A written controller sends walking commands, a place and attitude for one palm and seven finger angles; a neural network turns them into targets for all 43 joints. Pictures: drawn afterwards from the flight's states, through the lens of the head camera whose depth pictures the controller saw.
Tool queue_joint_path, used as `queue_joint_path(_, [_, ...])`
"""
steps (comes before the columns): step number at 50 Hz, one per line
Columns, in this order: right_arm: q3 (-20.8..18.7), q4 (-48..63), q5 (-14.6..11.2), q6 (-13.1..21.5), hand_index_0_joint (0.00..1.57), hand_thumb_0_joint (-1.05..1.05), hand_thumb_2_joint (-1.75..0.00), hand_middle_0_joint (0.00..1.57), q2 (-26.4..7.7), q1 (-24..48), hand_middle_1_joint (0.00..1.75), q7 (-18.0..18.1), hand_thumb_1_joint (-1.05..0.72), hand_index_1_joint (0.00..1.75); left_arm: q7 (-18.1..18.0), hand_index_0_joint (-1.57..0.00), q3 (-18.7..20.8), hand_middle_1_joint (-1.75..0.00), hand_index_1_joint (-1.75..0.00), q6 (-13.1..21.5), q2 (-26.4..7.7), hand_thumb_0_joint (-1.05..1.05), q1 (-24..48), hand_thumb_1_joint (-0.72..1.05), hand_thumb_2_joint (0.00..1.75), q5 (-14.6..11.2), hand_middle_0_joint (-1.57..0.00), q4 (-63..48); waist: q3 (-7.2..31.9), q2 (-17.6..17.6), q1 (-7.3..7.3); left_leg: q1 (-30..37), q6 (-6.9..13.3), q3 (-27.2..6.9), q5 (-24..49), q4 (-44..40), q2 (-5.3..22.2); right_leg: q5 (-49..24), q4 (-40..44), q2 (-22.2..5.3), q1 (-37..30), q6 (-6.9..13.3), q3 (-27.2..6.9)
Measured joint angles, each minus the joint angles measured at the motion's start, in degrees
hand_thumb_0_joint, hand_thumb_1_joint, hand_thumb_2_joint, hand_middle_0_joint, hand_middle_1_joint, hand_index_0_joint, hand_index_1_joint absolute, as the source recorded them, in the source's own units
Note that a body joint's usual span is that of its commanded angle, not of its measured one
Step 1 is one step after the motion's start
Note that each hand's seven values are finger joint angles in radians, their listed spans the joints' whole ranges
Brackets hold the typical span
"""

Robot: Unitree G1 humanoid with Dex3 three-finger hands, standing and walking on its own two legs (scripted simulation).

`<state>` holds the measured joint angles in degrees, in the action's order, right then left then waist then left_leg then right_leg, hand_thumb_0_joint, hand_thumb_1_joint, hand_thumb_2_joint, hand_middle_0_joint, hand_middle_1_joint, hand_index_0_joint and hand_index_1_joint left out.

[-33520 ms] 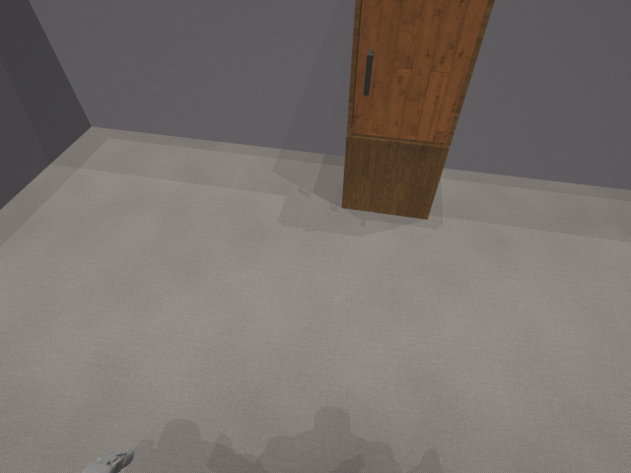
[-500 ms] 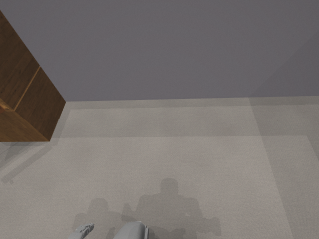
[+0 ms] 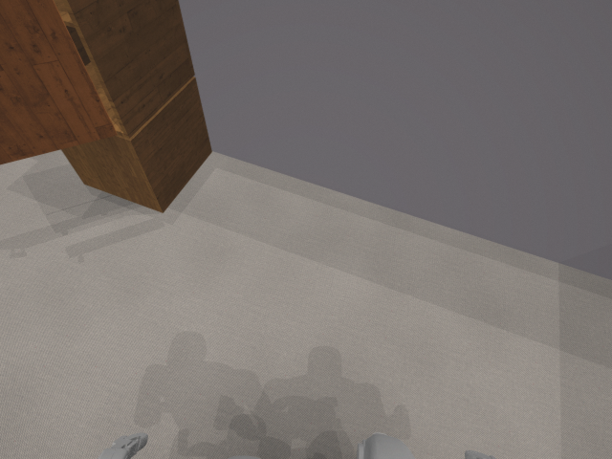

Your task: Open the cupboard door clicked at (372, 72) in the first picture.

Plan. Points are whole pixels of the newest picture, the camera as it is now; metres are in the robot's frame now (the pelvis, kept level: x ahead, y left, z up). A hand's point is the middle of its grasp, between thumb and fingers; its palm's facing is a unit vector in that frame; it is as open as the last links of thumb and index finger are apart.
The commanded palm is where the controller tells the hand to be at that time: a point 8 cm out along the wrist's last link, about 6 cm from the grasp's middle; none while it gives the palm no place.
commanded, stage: turn to face it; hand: left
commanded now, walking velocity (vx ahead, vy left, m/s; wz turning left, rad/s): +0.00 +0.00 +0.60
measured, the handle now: out of the picture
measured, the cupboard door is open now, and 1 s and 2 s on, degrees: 48 48 48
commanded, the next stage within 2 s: take the last steps up to it in 0.64 s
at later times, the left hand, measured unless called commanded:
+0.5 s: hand out of the picture +0.01 +0.14 -0.16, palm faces +0.32 -0.91 -0.25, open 7.3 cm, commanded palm none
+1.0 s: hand out of the picture +0.02 +0.18 -0.16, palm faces +0.44 -0.88 -0.19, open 7.4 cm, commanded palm none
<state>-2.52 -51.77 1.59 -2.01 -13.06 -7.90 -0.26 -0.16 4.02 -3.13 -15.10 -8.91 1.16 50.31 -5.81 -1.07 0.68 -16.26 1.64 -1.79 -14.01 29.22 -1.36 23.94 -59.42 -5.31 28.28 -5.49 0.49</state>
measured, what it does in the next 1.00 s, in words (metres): steps on the spot, turning left: right foot, then left foot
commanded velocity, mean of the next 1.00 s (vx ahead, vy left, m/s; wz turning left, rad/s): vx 0.08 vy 0.04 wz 0.38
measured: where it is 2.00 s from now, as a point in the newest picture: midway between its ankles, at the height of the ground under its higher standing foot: (235, 418)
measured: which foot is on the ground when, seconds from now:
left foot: down 0.00-0.16, up 0.18-0.58, down 0.60-1.00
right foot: up 0.00-0.14, down 0.16-0.60, up 0.62-1.00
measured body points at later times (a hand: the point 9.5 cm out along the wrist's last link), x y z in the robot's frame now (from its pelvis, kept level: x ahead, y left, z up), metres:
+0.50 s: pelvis +0.02 -0.06 +0.00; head +0.08 -0.05 +0.45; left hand -0.01 +0.19 -0.14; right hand +0.19 -0.28 -0.15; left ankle -0.02 +0.07 -0.69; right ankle +0.01 -0.16 -0.74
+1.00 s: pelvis +0.03 -0.02 +0.01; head +0.06 +0.00 +0.46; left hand +0.00 +0.23 -0.14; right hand +0.17 -0.23 -0.14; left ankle -0.01 +0.05 -0.74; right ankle +0.08 -0.17 -0.69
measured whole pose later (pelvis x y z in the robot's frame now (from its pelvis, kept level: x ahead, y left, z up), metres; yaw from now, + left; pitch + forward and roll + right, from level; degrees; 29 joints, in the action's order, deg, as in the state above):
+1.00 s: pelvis +0.03 -0.02 +0.01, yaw +26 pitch +1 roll -1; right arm -2.0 -56.4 1.7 0.0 -11.0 -14.7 0.4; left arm 1.2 3.2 -1.8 -11.9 -10.3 1.5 54.7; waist -2.3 0.3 -0.5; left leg -12.0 3.6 0.1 -13.6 24.4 -1.9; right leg 24.6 -47.4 -4.2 21.7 -3.6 3.4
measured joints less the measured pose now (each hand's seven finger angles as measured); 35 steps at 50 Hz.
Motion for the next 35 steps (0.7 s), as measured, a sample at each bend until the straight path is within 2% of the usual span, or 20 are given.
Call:
queue_joint_path(6, [-0.7,-0.8,0.1,-0.6,0.2,0.0,-0.9,0.21,0.0,-2.1,0.3,-0.2,-0.9,0.3,0.0,-0.19,-0.6,-0.3,-0.3,0.6,0.7,0.01,1.9,0.91,0.9,-0.3,-0.2,-1.6,0.6,1.6,-1.59,-1.3,-2.0,-4.0,-0.3,1.0,-0.2,-0.5,15.0,2.6,-5.8,0.3,0.1])
queue_joint_path(8, [-1.2,-0.9,-0.1,-1.0,0.2,0.0,-0.9,0.21,-0.3,-2.9,0.3,-0.2,-0.9,0.3,0.0,-0.2,-0.9,-0.3,-0.3,1.4,1.0,0.01,1.7,0.91,0.9,-0.4,-0.2,-2.2,1.1,2.0,-1.86,-2.7,-3.0,-5.3,-1.4,3.3,-0.8,-5.0,24.1,3.4,-10.1,0.7,0.8])
queue_joint_path(9, [-1.5,-1.2,-0.4,-1.2,0.2,0.0,-0.9,0.21,-0.7,-3.0,0.3,-0.1,-0.9,0.3,-0.1,-0.2,-1.0,-0.3,-0.3,2.1,1.6,0.01,1.7,0.91,0.9,-0.2,-0.2,-2.2,1.0,2.7,-1.84,-3.8,-3.0,-5.7,-3.1,6.0,-0.8,-6.0,25.8,3.8,-11.0,3.5,1.5])
queue_joint_path(10, [-2.0,-1.5,-0.6,-1.5,0.2,0.0,-0.9,0.21,-1.1,-2.9,0.3,-0.1,-0.9,0.3,-0.3,-0.2,-1.3,-0.3,-0.3,2.5,2.2,0.01,1.6,0.91,0.9,0.0,-0.2,-2.2,0.8,3.4,-2.04,-5.4,-3.3,-5.5,-8.1,10.9,-1.0,-5.6,25.2,3.8,-11.2,5.3,2.4])
queue_joint_path(11, [-2.3,-1.7,-0.6,-1.8,0.2,0.0,-0.9,0.21,-1.6,-3.0,0.3,-0.1,-0.9,0.3,-0.4,-0.2,-1.8,-0.3,-0.3,2.6,2.8,0.01,1.3,0.91,0.9,0.1,-0.2,-2.1,0.6,3.7,-2.31,-7.3,-3.4,-4.6,-12.1,17.2,-1.4,-5.0,24.9,3.2,-11.6,6.2,3.3])
queue_joint_path(12, [-2.5,-2.0,-0.4,-2.0,0.2,0.01,-0.9,0.21,-1.9,-3.0,0.3,-0.2,-0.9,0.3,-0.6,-0.2,-2.1,-0.3,-0.3,2.8,3.3,0.01,0.9,0.91,0.9,0.1,-0.2,-2.0,0.6,3.8,-2.45,-9.1,-3.6,-3.5,-13.8,23.5,-1.7,-4.6,25.2,2.6,-12.4,6.6,4.2])
queue_joint_path(14, [-2.9,-2.6,-0.3,-2.5,0.2,0.01,-0.9,0.21,-2.4,-2.8,0.3,-0.5,-0.9,0.3,-0.8,-0.2,-2.5,-0.3,-0.3,2.8,4.3,0.0,-0.3,0.91,0.9,-0.1,-0.2,-1.7,0.7,3.6,-2.53,-11.7,-4.4,-1.2,-12.8,33.3,-1.2,-4.9,27.2,1.7,-14.2,6.7,5.5])
queue_joint_path(16, [-2.9,-2.8,-0.3,-2.8,0.2,0.01,-0.9,0.2,-2.5,-2.5,0.3,-0.8,-0.91,0.29,-0.9,-0.2,-2.7,-0.3,-0.3,2.8,4.8,0.0,-1.5,0.91,0.9,-0.1,-0.2,-1.2,0.7,3.0,-2.7,-12.7,-5.2,0.5,-10.9,37.2,-0.1,-5.6,29.2,0.9,-15.8,6.7,6.9])
queue_joint_path(21, [-2.3,-3.0,-0.4,-3.0,0.2,0.01,-0.9,0.2,-1.9,-1.1,0.3,-1.1,-0.91,0.29,-1.0,-0.2,-2.7,-0.3,-0.3,3.2,5.4,0.01,-3.9,0.91,0.9,0.0,-0.2,-0.1,0.2,1.2,-1.86,-10.6,-6.0,2.7,-10.4,30.6,1.9,-5.9,31.6,-0.5,-18.3,6.6,10.5])
queue_joint_path(27, [-1.4,-2.5,-0.7,-2.4,0.19,0.01,-0.9,0.2,-0.8,2.5,0.3,-1.0,-0.91,0.29,-0.9,-0.2,-1.8,-0.3,-0.3,3.1,3.9,0.0,-6.7,0.91,0.89,0.6,-0.2,2.0,-0.6,-0.3,0.63,-5.2,-4.6,5.3,-11.2,16.4,2.0,-3.7,28.8,-1.6,-18.4,5.8,13.9])
queue_joint_path(29, [-0.9,-1.9,-0.7,-1.7,0.19,0.01,-0.9,0.2,-0.3,3.5,0.3,-1.0,-0.91,0.29,-0.8,-0.2,-1.4,-0.3,-0.3,2.9,3.0,0.0,-7.8,0.91,0.9,0.5,-0.2,3.0,-0.5,-1.0,1.13,-2.3,-3.9,6.3,-7.9,9.8,1.4,-2.2,26.5,-2.1,-17.8,5.1,14.8])
queue_joint_path(30, [-0.7,-1.4,-0.6,-1.1,0.2,0.01,-0.9,0.2,-0.2,3.7,0.3,-1.0,-0.91,0.29,-0.7,-0.2,-1.2,-0.3,-0.3,2.7,2.6,0.0,-8.5,0.91,0.9,0.3,-0.2,3.4,-0.1,-1.1,1.24,-0.3,-3.3,6.7,-3.8,5.5,1.4,-1.1,24.4,-2.3,-17.1,4.6,15.1])
queue_joint_path(31, [-0.6,-1.1,-0.4,-0.4,0.2,0.0,-0.9,0.2,0.2,4.1,0.3,-1.0,-0.91,0.29,-0.6,-0.2,-1.0,-0.3,-0.3,2.3,2.0,0.01,-8.6,0.91,0.9,0.0,-0.2,4.1,-0.1,-1.8,1.19,-0.4,-1.8,6.8,-2.5,5.1,0.8,0.0,21.1,-3.0,-15.6,3.9,14.3])
queue_joint_path(33, [0.0,-0.7,-0.3,0.4,0.2,0.0,-0.9,0.2,0.9,4.4,0.3,-0.6,-0.91,0.29,-0.9,-0.2,-0.8,-0.3,-0.3,0.7,1.1,0.01,-7.9,0.91,0.9,-0.3,-0.2,5.1,-0.4,-2.7,1.65,-0.9,1.1,6.7,-4.3,7.0,0.1,6.6,11.6,-2.4,-11.5,2.8,8.9])
queue_joint_path(35, [0.5,-0.5,-0.1,0.7,0.2,0.0,-0.9,0.2,1.4,3.9,0.3,0.1,-0.91,0.29,-1.0,-0.2,-0.6,-0.3,-0.3,-0.3,0.8,0.01,-7.0,0.91,0.9,-0.2,-0.2,5.9,0.0,-2.5,1.76,-0.4,2.3,6.0,-4.9,6.1,0.2,7.8,4.2,-1.1,-8.0,2.3,5.2])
